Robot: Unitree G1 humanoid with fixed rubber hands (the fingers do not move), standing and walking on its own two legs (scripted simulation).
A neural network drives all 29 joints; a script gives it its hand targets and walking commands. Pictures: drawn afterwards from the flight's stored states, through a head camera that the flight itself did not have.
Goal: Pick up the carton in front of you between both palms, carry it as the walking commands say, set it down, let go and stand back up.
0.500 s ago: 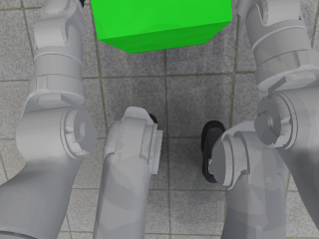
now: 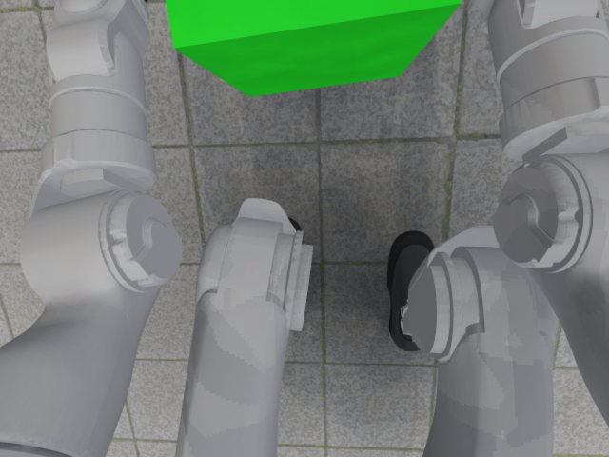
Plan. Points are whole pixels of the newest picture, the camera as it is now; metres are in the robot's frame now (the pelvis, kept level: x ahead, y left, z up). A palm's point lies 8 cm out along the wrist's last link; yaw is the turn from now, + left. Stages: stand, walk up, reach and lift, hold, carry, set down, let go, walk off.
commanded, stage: set down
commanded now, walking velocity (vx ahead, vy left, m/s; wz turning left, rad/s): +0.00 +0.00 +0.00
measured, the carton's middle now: out of the picture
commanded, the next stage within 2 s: let go in 1.46 s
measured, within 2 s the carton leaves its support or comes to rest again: rests again in 0.16 s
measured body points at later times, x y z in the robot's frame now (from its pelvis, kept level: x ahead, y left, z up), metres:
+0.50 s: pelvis +0.01 +0.00 -0.01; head +0.38 +0.03 +0.23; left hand +0.55 +0.29 -0.17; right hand +0.61 -0.09 -0.17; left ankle +0.11 +0.12 -0.33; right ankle +0.11 -0.11 -0.33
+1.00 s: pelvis +0.01 +0.01 +0.11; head +0.36 +0.04 +0.39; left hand +0.56 +0.28 +0.00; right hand +0.62 -0.10 +0.00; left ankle +0.11 +0.12 -0.33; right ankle +0.10 -0.11 -0.33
